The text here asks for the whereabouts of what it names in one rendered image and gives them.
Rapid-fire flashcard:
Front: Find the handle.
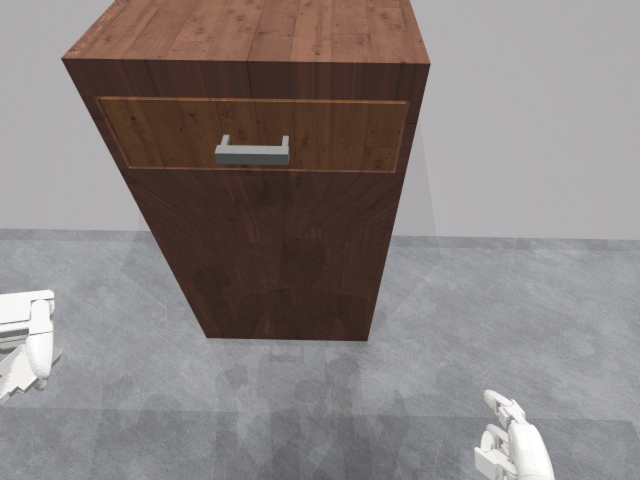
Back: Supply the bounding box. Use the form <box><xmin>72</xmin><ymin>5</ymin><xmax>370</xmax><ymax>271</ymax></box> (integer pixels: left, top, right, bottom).
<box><xmin>215</xmin><ymin>135</ymin><xmax>290</xmax><ymax>165</ymax></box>

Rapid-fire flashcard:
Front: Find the robot right hand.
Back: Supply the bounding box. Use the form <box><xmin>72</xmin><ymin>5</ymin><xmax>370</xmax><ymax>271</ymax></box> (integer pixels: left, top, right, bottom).
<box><xmin>474</xmin><ymin>390</ymin><xmax>555</xmax><ymax>480</ymax></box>

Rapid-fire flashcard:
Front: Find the robot left hand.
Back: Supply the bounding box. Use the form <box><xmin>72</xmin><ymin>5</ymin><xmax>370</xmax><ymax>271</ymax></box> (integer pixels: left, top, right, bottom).
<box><xmin>0</xmin><ymin>290</ymin><xmax>62</xmax><ymax>408</ymax></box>

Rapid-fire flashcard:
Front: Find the drawer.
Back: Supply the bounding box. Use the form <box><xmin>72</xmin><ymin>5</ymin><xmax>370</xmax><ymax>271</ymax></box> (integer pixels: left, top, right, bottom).
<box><xmin>98</xmin><ymin>96</ymin><xmax>406</xmax><ymax>171</ymax></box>

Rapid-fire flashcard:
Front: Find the cabinet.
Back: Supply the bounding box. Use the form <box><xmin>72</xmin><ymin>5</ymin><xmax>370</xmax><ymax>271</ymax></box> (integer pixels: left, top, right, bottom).
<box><xmin>61</xmin><ymin>0</ymin><xmax>431</xmax><ymax>341</ymax></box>

